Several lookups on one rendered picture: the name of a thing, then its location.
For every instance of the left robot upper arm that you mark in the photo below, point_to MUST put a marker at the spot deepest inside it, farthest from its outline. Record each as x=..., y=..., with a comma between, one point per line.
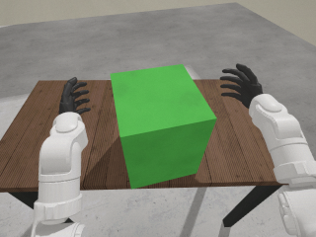
x=70, y=229

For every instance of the robot left forearm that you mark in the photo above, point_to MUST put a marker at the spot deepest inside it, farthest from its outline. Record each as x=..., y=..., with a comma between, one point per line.
x=59, y=172

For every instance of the robot right forearm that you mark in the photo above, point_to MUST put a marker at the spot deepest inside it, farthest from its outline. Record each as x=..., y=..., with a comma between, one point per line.
x=292, y=158

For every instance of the carton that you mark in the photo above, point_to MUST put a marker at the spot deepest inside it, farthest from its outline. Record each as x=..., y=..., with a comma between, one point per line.
x=164, y=123

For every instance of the table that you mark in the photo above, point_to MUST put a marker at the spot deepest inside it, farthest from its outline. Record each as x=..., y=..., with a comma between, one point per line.
x=236, y=154

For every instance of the right robot hand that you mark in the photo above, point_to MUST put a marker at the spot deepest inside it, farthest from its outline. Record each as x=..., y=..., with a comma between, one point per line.
x=248, y=86

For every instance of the right robot upper arm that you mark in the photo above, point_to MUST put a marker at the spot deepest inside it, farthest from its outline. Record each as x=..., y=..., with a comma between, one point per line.
x=297, y=210

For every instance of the left robot hand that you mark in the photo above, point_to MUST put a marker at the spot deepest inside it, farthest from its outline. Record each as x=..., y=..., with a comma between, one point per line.
x=67, y=103

